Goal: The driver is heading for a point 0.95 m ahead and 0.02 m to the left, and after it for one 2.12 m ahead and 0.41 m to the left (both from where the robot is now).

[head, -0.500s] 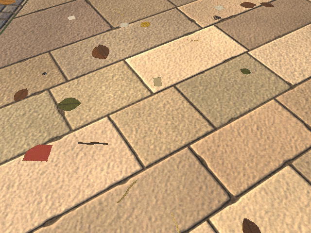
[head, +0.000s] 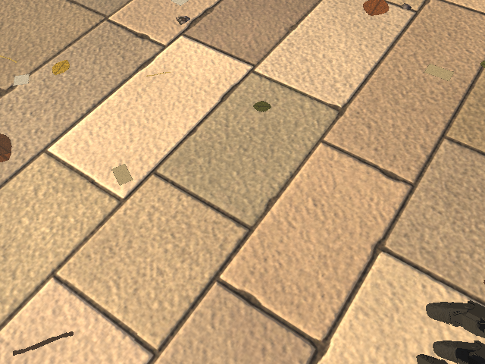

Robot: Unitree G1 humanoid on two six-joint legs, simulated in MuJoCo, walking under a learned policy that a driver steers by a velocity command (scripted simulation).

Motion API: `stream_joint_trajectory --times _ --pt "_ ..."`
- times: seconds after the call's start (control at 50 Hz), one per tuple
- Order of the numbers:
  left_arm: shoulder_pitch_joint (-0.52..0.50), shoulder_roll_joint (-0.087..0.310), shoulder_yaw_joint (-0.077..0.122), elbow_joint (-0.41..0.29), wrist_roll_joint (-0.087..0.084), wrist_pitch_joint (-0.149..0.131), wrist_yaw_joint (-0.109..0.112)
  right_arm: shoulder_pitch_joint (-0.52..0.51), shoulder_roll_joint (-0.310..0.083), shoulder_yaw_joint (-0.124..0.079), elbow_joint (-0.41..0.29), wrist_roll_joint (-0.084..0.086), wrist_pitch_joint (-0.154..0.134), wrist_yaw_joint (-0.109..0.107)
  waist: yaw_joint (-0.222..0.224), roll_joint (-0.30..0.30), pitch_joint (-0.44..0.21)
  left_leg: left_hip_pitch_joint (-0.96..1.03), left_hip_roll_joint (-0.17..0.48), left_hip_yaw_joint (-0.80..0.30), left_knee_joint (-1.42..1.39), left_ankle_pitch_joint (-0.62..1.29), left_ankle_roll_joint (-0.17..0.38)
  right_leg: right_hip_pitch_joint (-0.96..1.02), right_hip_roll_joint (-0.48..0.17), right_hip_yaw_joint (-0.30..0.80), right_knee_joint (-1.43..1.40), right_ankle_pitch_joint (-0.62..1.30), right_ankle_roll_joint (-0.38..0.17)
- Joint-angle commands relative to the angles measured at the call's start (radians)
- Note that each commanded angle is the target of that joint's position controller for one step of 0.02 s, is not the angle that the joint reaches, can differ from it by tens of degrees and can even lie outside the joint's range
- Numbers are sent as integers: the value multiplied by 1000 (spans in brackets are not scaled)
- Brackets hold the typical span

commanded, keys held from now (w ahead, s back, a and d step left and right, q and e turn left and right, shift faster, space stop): e+shift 0.10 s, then shift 0.82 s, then w+shift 0.08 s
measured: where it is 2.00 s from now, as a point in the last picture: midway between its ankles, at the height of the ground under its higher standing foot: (277, 273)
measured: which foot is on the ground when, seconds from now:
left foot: up 0.00-0.12, down 0.14-0.94, up 0.96-1.00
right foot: down 0.00-0.14, up 0.16-0.52, down 0.54-1.00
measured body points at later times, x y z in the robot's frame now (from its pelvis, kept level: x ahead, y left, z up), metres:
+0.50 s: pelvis +0.07 +0.07 +0.00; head +0.09 +0.06 +0.45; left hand +0.28 +0.28 -0.10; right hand +0.11 -0.22 -0.10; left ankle +0.15 +0.17 -0.73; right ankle +0.01 -0.06 -0.72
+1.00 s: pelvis +0.09 +0.04 +0.00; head +0.09 +0.03 +0.45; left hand +0.25 +0.25 -0.12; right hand +0.11 -0.25 -0.12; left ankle +0.14 +0.17 -0.72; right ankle +0.01 -0.05 -0.73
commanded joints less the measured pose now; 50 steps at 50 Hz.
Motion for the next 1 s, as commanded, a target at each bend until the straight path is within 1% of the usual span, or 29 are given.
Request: stream_joint_trajectory --times 0.02,0.08,0.1,0.12,0.14,0.16,0.18,0.2,0.22,0.24,0.26,0.32,0.4,0.44,0.48,0.5,0.52,0.54,0.56,0.58,0.6,0.62,0.68,0.82,0.92,0.94,0.96,0.98,1.0 --pt "-62 178 61 -94 -7 9 23 72 -79 -29 -29 8 11 0 -56 -69 -240 189 -61 57 -107 97 -11 60 -200 271 -96 154 -115" --pt "-55 155 60 -92 -5 12 17 51 -96 -41 -38 12 1 2 -42 -141 -199 260 -66 34 -270 97 3 70 -186 341 -73 30 -85" --pt "-58 147 59 -93 -5 11 15 66 -107 -50 -34 14 -5 5 -48 -161 -195 301 -58 29 -344 111 13 80 -181 366 -47 10 -72" --pt "-74 130 54 -94 -8 11 14 113 -113 -58 -16 15 -11 7 -73 -165 -202 368 -33 46 -452 206 31 80 -166 350 8 -34 -48" --pt "-19 76 38 -82 -7 10 10 127 -134 -66 -11 6 -11 6 -52 -79 -230 477 82 -6 -530 281 85 38 -110 278 141 -286 -7" --pt "80 18 20 -61 9 10 10 96 -181 -71 -45 -11 3 -1 6 123 -253 573 302 -215 -528 427 184 -70 11 101 396 -556 41" --pt "85 111 43 -96 3 -2 4 111 -207 -78 -40 -47 8 3 28 298 -220 502 416 -462 -605 361 323 -194 4 38 549 -572 82" --pt "69 190 62 -62 6 -6 7 67 -153 -69 -61 -35 8 3 14 212 -175 461 381 -423 -604 239 338 -210 -69 16 658 -480 117" --pt "38 207 69 -38 2 2 11 49 -104 -56 -68 -21 13 0 -6 130 -143 425 307 -290 -584 157 300 -206 -87 3 698 -401 133" --pt "37 175 62 -19 5 14 17 47 -93 -48 -74 -9 20 -3 -9 87 -140 411 253 -223 -578 118 271 -192 -90 -15 746 -364 147" --pt "40 150 52 -20 8 17 16 46 -99 -45 -69 0 25 -6 -16 85 -120 388 238 -188 -585 147 278 -194 -87 -34 790 -337 159" --pt "6 94 28 -26 0 5 13 101 -90 -38 -44 -6 35 -8 -43 122 -133 430 186 -88 -593 183 282 -171 -105 -95 691 -313 174" --pt "-24 62 6 -15 7 -4 8 138 -111 -45 -20 2 43 -5 -72 189 -164 480 201 -72 -589 146 300 -48 -166 -142 394 -351 172" --pt "-29 63 2 -1 5 -7 1 166 -130 -50 -5 8 50 -2 -89 215 -162 471 213 -76 -586 157 309 27 -172 -178 257 -349 159" --pt "1 64 3 28 2 -10 -6 184 -129 -47 9 19 55 -3 -77 209 -164 463 219 -78 -558 186 301 107 -165 -195 86 -259 134" --pt "35 54 2 50 4 -12 -10 188 -125 -44 17 28 57 -3 -55 197 -160 434 210 -64 -539 208 284 177 -156 -209 -48 -165 110" --pt "40 61 2 58 11 -13 -12 229 -116 -41 35 34 52 -3 -53 177 -157 387 195 -44 -524 223 246 251 -163 -190 -134 -93 76" --pt "39 99 4 49 25 -14 -9 248 -98 -34 41 25 40 2 -61 104 -178 309 171 0 -470 193 187 344 -248 -101 -129 -16 37" --pt "11 171 21 57 41 -11 -7 256 -36 -18 18 1 20 10 -112 -134 -188 259 54 148 -393 86 115 311 -361 25 -98 60 -37" --pt "-22 79 -2 53 47 -18 -14 185 -41 -17 12 -14 12 10 -75 -152 -172 330 47 173 -409 29 71 191 -387 45 -131 -35 -76" --pt "-53 26 -21 51 54 -27 -18 157 -48 -19 16 -16 11 12 -76 -125 -144 371 50 163 -424 86 59 155 -347 16 -142 -131 -46" --pt "-45 27 -21 62 55 -35 -19 151 -39 -17 26 -17 14 10 -70 -127 -132 399 49 166 -427 132 55 136 -309 -10 -139 -184 -13" --pt "-13 44 -24 86 41 -54 -19 178 -59 -23 48 -9 24 4 -72 -102 -73 421 57 152 -436 177 65 87 -280 -30 -140 -173 21" --pt "13 32 -30 123 32 -59 -11 199 -58 -24 106 -2 22 -8 -68 -28 -80 449 66 150 -442 230 61 116 -255 -51 -117 -71 22" --pt "27 25 -29 157 27 -60 -11 198 -62 -26 140 3 26 -17 -65 -7 -107 472 71 151 -432 279 62 148 -238 -73 -100 32 26" --pt "67 35 -23 177 22 -56 -8 217 -52 -24 156 6 28 -18 -54 -30 -148 468 31 200 -393 122 61 175 -231 -69 -130 -164 10" --pt "100 87 -4 183 11 -50 -7 198 -61 -29 156 19 27 -16 -23 -78 -109 363 -20 261 -299 -81 64 188 -267 9 -193 -494 -38" --pt "127 137 11 182 5 -50 -7 124 -70 -33 124 33 18 -11 14 -140 -18 182 -25 276 -211 -154 75 198 -372 169 -294 -750 -104" --pt "143 167 21 185 0 -63 -5 46 -69 -30 82 53 -1 -5 40 -190 71 45 28 220 -107 -160 104 192 -482 338 -385 -832 -172"
Keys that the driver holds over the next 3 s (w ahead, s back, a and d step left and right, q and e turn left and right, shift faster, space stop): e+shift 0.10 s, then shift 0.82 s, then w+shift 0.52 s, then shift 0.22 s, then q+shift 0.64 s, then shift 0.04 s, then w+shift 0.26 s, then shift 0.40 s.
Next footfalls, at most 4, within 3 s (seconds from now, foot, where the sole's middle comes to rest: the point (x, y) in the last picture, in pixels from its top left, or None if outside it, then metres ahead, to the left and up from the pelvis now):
0.14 left None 0.19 0.16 -0.77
0.54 right None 0.05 -0.06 -0.77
1.24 left None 0.30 0.16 -0.77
1.68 right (323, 269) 0.68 -0.15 -0.77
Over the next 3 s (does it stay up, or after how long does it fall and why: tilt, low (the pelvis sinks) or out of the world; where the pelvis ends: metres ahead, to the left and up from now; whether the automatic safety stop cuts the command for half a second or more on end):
stays up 0.86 0.05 -0.01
